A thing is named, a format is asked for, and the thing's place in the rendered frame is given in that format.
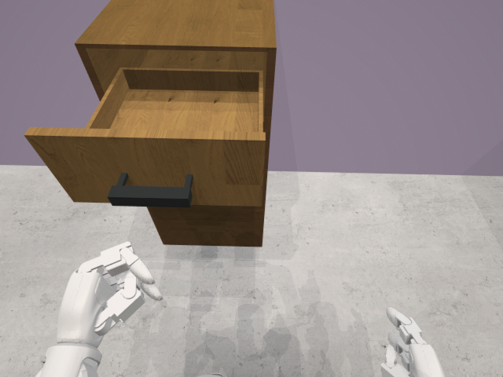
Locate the cabinet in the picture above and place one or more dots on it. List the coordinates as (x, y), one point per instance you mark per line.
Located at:
(190, 34)

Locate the handle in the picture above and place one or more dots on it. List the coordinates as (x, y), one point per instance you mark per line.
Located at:
(150, 196)

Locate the robot left forearm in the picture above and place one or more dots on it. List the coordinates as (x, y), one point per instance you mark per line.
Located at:
(71, 359)

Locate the drawer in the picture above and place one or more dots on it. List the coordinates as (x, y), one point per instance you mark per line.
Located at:
(160, 124)

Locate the robot left hand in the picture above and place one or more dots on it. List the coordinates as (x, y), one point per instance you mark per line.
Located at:
(81, 317)

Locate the robot right hand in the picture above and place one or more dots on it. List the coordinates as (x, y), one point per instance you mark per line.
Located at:
(418, 358)

